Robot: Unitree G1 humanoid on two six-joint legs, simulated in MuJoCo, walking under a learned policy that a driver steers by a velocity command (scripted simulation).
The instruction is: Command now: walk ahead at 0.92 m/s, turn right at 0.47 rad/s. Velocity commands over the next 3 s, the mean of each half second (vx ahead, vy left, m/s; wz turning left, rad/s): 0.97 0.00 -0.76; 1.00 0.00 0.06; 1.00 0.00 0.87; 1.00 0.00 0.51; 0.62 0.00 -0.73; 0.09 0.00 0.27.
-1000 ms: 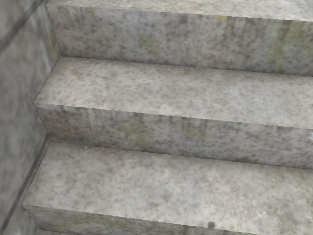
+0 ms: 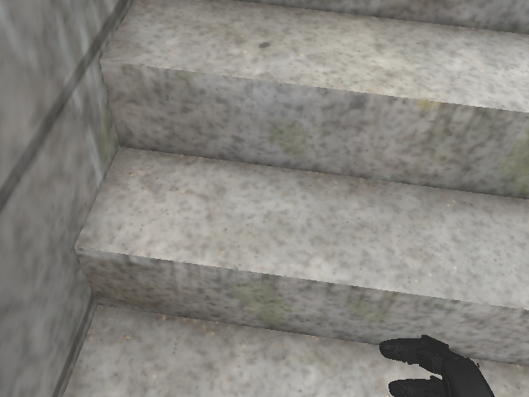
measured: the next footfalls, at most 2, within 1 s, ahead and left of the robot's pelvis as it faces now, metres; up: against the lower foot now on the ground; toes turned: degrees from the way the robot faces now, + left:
right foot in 0.58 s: +0.34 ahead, -0.28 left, +0.20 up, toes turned -32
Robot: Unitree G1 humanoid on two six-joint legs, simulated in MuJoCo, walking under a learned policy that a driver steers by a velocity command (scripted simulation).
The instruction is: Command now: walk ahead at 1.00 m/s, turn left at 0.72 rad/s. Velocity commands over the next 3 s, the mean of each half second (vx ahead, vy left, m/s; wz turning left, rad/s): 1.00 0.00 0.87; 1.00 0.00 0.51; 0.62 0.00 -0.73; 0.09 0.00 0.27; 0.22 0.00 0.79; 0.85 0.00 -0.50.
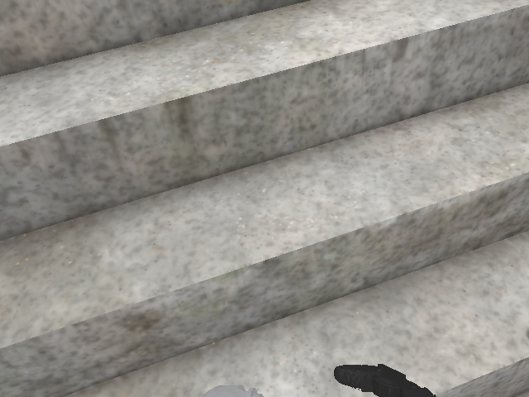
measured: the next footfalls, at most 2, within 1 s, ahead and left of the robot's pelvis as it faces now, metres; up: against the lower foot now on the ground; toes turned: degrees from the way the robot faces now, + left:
left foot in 0.06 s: +0.08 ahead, +0.03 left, +0.20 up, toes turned -4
right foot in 0.36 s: +0.25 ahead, -0.18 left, +0.20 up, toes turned +22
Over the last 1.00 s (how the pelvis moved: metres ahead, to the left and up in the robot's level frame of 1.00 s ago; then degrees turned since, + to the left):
0.41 -0.27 0.37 -20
